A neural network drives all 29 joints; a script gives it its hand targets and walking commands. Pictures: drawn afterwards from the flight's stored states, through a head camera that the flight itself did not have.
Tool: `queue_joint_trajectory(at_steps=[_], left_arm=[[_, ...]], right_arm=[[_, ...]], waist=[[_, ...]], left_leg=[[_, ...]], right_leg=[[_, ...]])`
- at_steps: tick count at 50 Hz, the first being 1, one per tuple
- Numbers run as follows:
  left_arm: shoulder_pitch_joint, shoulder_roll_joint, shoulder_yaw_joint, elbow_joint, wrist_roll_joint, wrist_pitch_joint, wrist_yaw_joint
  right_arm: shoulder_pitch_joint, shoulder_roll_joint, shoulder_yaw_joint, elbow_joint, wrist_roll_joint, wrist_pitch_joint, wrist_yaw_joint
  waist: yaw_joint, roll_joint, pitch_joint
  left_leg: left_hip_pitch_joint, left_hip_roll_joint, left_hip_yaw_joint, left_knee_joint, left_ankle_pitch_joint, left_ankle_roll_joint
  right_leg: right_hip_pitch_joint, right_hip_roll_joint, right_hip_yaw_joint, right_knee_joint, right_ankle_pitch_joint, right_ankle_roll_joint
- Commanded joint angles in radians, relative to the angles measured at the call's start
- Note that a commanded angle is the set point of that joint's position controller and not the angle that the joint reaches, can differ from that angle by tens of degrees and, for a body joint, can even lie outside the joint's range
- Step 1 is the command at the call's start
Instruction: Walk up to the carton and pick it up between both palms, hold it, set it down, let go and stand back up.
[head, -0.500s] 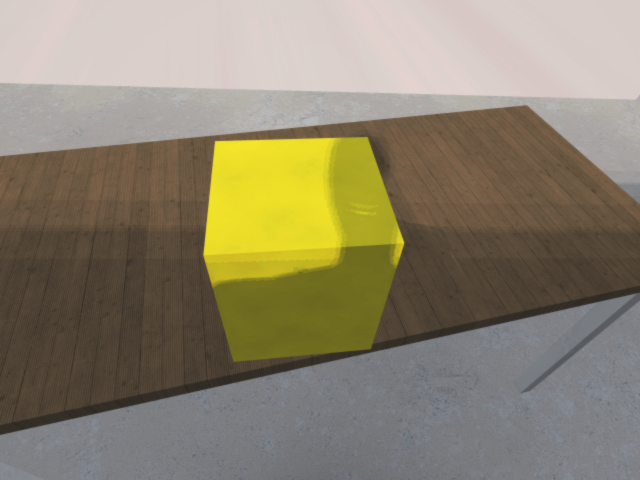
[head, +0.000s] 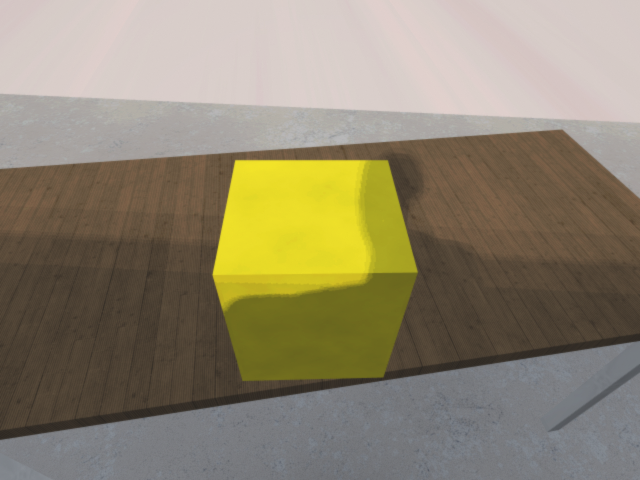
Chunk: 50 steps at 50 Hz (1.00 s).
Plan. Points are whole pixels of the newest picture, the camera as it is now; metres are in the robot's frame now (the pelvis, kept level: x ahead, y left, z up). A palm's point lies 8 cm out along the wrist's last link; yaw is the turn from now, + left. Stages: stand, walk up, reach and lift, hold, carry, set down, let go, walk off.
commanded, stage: walk up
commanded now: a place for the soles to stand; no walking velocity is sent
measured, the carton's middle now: (312, 274) +0.40 +0.02 +0.04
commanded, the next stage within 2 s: reach and lift in 0.56 s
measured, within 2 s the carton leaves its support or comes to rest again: neither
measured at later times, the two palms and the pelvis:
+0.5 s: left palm out of the picture -0.01 +0.23 -0.14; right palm out of the picture -0.03 -0.24 -0.14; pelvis +0.00 -0.01 +0.00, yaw +1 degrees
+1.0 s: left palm out of the picture +0.07 +0.24 -0.10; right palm out of the picture +0.12 -0.24 -0.12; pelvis -0.04 -0.02 -0.02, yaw +3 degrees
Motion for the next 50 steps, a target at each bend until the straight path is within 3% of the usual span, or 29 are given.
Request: queue_joint_trajectory(at_steps=[1,12,28,29,30,31,32,33,34,35,36,37,38,39,40,41,42,43,45,46,48,49,50], left_arm=[[0.035,0.101,0.011,-0.014,0.001,-0.009,0.005],[0.062,0.095,0.008,0.013,0.001,-0.013,0.007],[0.080,0.090,0.007,0.032,0.002,-0.013,0.008],[-0.736,0.243,0.063,-0.344,-0.086,0.214,-0.037],[-0.597,0.269,0.094,-0.351,-0.076,0.335,-0.015],[-0.624,0.281,0.133,-0.417,-0.043,0.405,-0.008],[-0.524,0.203,0.087,-0.415,-0.096,0.490,-0.006],[-0.428,0.182,0.076,-0.507,-0.109,0.565,-0.010],[-0.385,0.168,0.108,-0.591,-0.076,0.622,-0.019],[-0.337,0.163,0.144,-0.621,-0.033,0.668,-0.026],[-0.276,0.126,0.172,-0.623,0.002,0.713,-0.030],[-0.227,0.109,0.168,-0.582,0.032,0.749,-0.043],[-0.161,0.100,0.173,-0.568,0.058,0.783,-0.060],[-0.093,0.083,0.171,-0.589,0.071,0.817,-0.085],[-0.048,0.082,0.190,-0.648,0.095,0.846,-0.112],[0.007,0.078,0.205,-0.714,0.110,0.863,-0.137],[0.049,0.059,0.223,-0.797,0.123,0.873,-0.149],[0.085,0.073,0.211,-0.815,0.130,0.863,-0.147],[0.058,0.115,0.212,-0.878,0.140,0.821,-0.120],[-0.025,0.130,0.224,-0.919,0.153,0.801,-0.112],[-0.117,0.132,0.221,-0.972,0.151,0.732,-0.093],[-0.160,0.127,0.212,-0.990,0.141,0.678,-0.082],[-0.202,0.115,0.203,-0.999,0.136,0.614,-0.070]], right_arm=[[0.107,-0.094,-0.010,0.009,0.004,-0.002,-0.002],[0.081,-0.094,-0.005,0.030,0.007,-0.006,-0.006],[0.087,-0.086,0.005,0.062,0.008,-0.009,-0.009],[-0.861,-0.096,-0.184,-0.267,-0.125,0.003,0.060],[-0.671,-0.118,-0.210,-0.216,-0.175,0.077,0.101],[-0.678,-0.114,-0.203,-0.274,-0.177,0.113,0.124],[-0.626,-0.122,-0.198,-0.337,-0.120,0.187,0.132],[-0.519,-0.102,-0.166,-0.418,-0.068,0.252,0.133],[-0.447,-0.100,-0.138,-0.453,-0.028,0.288,0.124],[-0.382,-0.105,-0.099,-0.421,0.002,0.303,0.109],[-0.308,-0.126,-0.060,-0.367,0.041,0.310,0.103],[-0.262,-0.119,-0.012,-0.276,0.079,0.316,0.091],[-0.237,-0.137,0.019,-0.196,0.124,0.317,0.075],[-0.238,-0.171,0.044,-0.164,0.168,0.320,0.060],[-0.245,-0.213,0.050,-0.180,0.206,0.327,0.044],[-0.251,-0.235,0.049,-0.218,0.222,0.332,0.021],[-0.251,-0.229,0.038,-0.298,0.216,0.339,-0.005],[-0.241,-0.192,0.050,-0.338,0.186,0.339,-0.033],[-0.292,-0.130,0.037,-0.417,0.141,0.319,-0.050],[-0.318,-0.107,0.013,-0.477,0.129,0.308,-0.040],[-0.316,-0.045,-0.024,-0.608,0.098,0.285,-0.013],[-0.312,-0.020,-0.024,-0.650,0.085,0.263,-0.006],[-0.302,-0.013,-0.021,-0.668,0.072,0.234,-0.003]], waist=[[-0.006,0.013,0.070],[-0.001,-0.009,0.043],[0.002,0.003,0.054],[-0.087,-0.041,-0.052],[-0.077,-0.091,0.078],[-0.066,-0.110,0.066],[0.000,-0.129,-0.139],[0.028,-0.105,-0.269],[0.038,-0.055,-0.372],[0.032,0.013,-0.410],[0.025,0.118,-0.395],[0.010,0.177,-0.350],[-0.006,0.209,-0.309],[-0.017,0.207,-0.247],[-0.017,0.167,-0.212],[-0.012,0.107,-0.149],[0.002,0.036,-0.062],[-0.004,-0.014,0.045],[0.005,-0.105,0.141],[0.008,-0.114,0.137],[0.013,-0.052,0.075],[0.012,0.016,0.004],[0.005,0.103,-0.075]], left_leg=[[-0.178,0.121,-0.116,-0.099,0.195,0.029],[-0.190,0.117,-0.123,-0.103,0.164,0.028],[-0.217,0.119,-0.134,-0.108,0.157,0.028],[-0.711,0.090,-0.005,0.127,0.028,-0.019],[-0.865,0.060,0.002,0.156,-0.144,-0.028],[-0.874,0.073,-0.011,0.124,-0.157,-0.031],[-0.811,0.059,0.029,0.208,-0.084,-0.069],[-0.811,0.071,0.047,0.267,-0.009,-0.085],[-0.821,0.076,0.065,0.289,0.028,-0.091],[-0.804,0.074,0.061,0.281,0.111,-0.094],[-0.758,0.084,0.029,0.274,0.238,-0.117],[-0.699,0.098,-0.004,0.299,0.425,-0.146],[-0.549,0.105,-0.029,0.326,0.621,-0.175],[-0.429,0.108,-0.039,0.315,0.723,-0.187],[-0.365,0.101,-0.027,0.281,0.727,-0.179],[-0.401,0.078,-0.017,0.236,0.640,-0.151],[-0.537,0.069,-0.041,0.134,0.321,-0.129],[-0.667,0.069,-0.052,0.116,0.170,-0.106],[-0.642,0.056,-0.039,0.107,0.048,-0.070],[-0.627,0.047,-0.008,0.135,0.036,-0.065],[-0.684,0.087,-0.016,0.118,-0.043,-0.022],[-0.779,0.145,-0.037,0.102,-0.123,0.035],[-0.918,0.220,-0.066,0.087,-0.219,0.108]], right_leg=[[0.084,-0.134,0.170,-0.083,0.117,-0.020],[0.133,-0.144,0.172,-0.103,0.114,-0.015],[0.150,-0.147,0.162,-0.109,0.099,-0.013],[0.102,-0.097,0.123,0.201,-0.158,-0.016],[0.143,-0.114,0.166,0.235,-0.345,-0.019],[0.211,-0.116,0.180,0.204,-0.395,-0.012],[0.294,-0.129,0.255,0.206,-0.329,-0.002],[0.309,-0.139,0.315,0.219,-0.179,0.001],[0.331,-0.142,0.302,0.270,0.034,0.000],[0.324,-0.126,0.201,0.349,0.227,-0.011],[0.294,-0.100,0.127,0.393,0.232,-0.035],[0.258,-0.077,0.098,0.411,0.274,-0.039],[0.210,-0.046,0.096,0.395,0.312,-0.030],[0.181,-0.021,0.086,0.339,0.344,-0.029],[0.212,-0.009,0.085,0.263,0.394,-0.032],[0.286,-0.011,0.104,0.191,0.444,-0.032],[0.414,-0.034,0.181,0.113,0.301,-0.008],[0.462,-0.064,0.201,0.112,0.281,0.017],[0.321,-0.081,0.224,0.038,0.076,0.067],[0.288,-0.088,0.256,-0.003,-0.051,0.065],[0.319,-0.100,0.278,-0.040,-0.261,0.057],[0.405,-0.083,0.250,0.003,-0.258,0.062],[0.528,-0.046,0.203,0.093,-0.173,0.071]])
